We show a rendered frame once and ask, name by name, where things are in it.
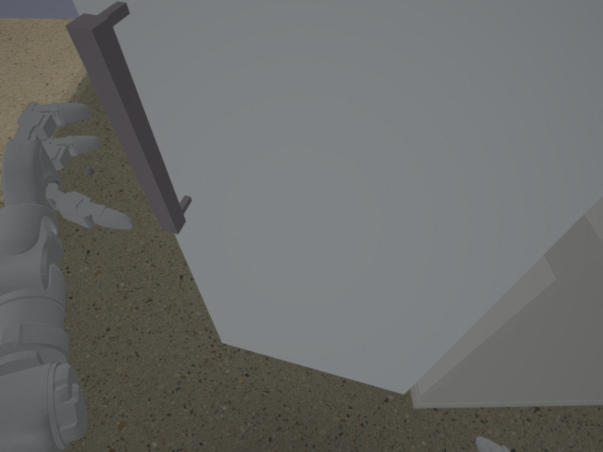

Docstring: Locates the left robot upper arm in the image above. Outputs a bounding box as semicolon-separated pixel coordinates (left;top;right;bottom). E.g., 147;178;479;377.
0;363;88;452

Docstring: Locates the fridge door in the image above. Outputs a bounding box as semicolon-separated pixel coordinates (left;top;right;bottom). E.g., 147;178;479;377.
73;0;603;395

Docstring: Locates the robot left hand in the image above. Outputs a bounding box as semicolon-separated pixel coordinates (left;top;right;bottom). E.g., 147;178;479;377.
1;101;134;230

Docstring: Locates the left robot forearm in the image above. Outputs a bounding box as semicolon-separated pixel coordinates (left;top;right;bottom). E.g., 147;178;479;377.
0;203;69;377

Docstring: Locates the handle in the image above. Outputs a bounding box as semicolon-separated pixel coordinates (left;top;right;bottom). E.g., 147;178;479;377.
65;1;192;234

